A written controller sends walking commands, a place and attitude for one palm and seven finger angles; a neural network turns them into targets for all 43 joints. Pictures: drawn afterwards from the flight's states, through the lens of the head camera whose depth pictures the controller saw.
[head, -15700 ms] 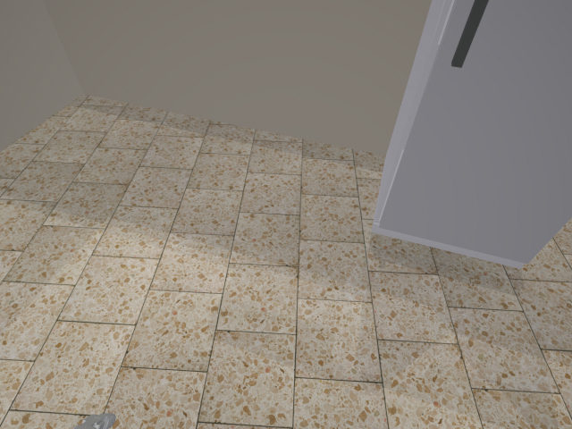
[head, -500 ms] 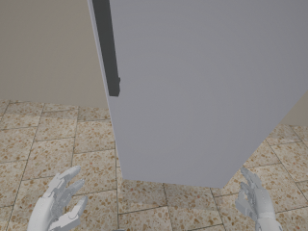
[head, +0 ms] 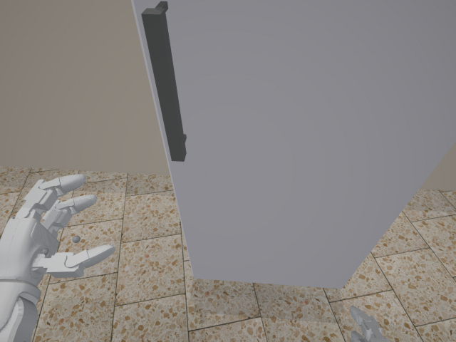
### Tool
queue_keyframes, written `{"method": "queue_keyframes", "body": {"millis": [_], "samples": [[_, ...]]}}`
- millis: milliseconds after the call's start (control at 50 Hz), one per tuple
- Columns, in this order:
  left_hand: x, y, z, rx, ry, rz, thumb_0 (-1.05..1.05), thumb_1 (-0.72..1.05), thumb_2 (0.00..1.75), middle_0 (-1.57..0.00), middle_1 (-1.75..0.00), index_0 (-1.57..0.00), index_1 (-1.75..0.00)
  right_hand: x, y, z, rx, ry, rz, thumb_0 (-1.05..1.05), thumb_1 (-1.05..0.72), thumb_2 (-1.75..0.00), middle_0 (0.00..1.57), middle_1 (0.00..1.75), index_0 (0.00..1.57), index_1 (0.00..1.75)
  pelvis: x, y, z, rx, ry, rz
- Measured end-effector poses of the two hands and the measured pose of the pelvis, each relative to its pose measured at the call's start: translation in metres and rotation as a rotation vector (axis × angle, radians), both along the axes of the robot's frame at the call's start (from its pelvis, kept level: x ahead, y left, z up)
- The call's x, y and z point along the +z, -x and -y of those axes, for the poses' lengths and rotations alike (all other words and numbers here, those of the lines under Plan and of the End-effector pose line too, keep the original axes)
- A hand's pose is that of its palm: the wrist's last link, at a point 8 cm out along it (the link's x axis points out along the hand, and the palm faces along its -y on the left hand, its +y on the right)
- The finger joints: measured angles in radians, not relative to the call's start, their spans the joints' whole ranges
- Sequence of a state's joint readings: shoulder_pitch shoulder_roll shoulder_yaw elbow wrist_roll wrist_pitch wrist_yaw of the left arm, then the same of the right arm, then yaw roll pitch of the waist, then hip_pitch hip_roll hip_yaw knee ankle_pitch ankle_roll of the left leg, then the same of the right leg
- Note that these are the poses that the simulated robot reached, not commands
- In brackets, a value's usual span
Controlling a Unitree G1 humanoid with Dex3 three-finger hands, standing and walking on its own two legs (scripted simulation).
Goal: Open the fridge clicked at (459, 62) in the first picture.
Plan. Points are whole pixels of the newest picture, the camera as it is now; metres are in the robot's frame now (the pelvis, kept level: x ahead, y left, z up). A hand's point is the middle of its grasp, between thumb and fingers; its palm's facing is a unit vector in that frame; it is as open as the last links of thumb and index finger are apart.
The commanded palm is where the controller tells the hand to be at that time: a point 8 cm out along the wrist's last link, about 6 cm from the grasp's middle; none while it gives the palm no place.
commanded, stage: raise the hand to about handle height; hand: left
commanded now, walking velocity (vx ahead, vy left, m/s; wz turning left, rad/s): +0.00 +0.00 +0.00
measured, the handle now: (171, 91) +0.47 +0.14 +0.23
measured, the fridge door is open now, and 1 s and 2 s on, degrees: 0 0 0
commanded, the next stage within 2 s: move the hooked fingers beside the handle in 1.16 s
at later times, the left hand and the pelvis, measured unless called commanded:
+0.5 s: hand (41, 182) +0.26 +0.28 +0.21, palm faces +0.09 -0.99 -0.12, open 13.9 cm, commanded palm +0.22 +0.32 +0.23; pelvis +0.00 +0.00 +0.02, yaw +2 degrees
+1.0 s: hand (35, 146) +0.28 +0.27 +0.25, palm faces +0.10 -0.99 -0.11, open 14.0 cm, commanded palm +0.25 +0.31 +0.26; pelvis +0.01 -0.01 +0.02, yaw +1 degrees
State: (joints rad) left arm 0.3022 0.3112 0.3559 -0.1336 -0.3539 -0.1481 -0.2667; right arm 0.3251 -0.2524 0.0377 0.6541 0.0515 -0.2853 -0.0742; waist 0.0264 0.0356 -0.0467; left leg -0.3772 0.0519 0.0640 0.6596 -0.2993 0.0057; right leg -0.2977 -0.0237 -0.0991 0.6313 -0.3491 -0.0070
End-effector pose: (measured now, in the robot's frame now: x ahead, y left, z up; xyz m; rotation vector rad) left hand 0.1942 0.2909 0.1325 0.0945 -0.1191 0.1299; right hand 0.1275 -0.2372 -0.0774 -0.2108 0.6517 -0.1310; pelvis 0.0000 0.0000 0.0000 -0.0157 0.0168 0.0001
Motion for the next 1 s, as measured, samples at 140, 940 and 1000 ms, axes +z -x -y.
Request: {"method": "queue_keyframes", "body": {"millis": [140,940,1000], "samples": [[0.001,-0.016,-0.005,-0.092,0.007,-0.098,0.0,-0.16,0.44,-0.27,-0.99,-0.27,-0.98,0.02,-0.033,0.0,0.019,0.045,0.091,0.02,-0.9,-0.9,0.2,0.3,0.2,0.3,0.006,0.001,-0.007,0.013,0.002,0.033],[0.116,-0.061,-0.02,-0.097,-0.038,0.009,-0.02,-0.5,0.3,-0.3,-1.2,-0.3,-1.2,0.036,-0.067,-0.005,0.068,-0.039,0.121,0.02,-0.9,-0.9,0.2,0.3,0.2,0.3,0.018,-0.008,0.009,0.009,-0.016,0.079],[0.124,-0.057,-0.028,-0.042,-0.027,0.057,-0.02,-0.5,0.3,-0.3,-1.2,-0.3,-1.2,0.038,-0.07,-0.004,0.069,-0.038,0.134,0.02,-0.9,-0.9,0.2,0.3,0.2,0.3,0.018,-0.01,0.011,0.01,-0.016,0.086]]}}
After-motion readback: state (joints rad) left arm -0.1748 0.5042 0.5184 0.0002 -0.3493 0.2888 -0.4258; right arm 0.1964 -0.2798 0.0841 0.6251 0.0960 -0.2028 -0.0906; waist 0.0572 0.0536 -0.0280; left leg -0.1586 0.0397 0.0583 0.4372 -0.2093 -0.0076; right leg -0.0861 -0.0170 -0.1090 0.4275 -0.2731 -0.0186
